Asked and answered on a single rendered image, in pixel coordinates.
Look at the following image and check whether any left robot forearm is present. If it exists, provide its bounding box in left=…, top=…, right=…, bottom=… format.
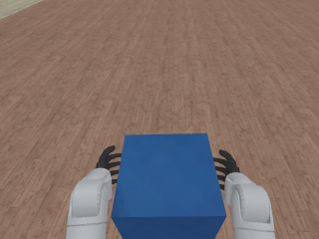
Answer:
left=66, top=167, right=113, bottom=239

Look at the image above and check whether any right robot forearm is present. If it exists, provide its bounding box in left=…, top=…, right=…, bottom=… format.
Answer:
left=224, top=172, right=276, bottom=239

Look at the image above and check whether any robot left hand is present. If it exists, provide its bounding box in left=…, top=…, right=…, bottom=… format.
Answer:
left=96, top=145, right=122, bottom=184

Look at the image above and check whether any carton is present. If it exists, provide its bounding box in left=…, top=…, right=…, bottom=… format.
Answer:
left=111, top=133, right=227, bottom=239

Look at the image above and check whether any robot right hand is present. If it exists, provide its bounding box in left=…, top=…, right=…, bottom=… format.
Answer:
left=213, top=149, right=240, bottom=190

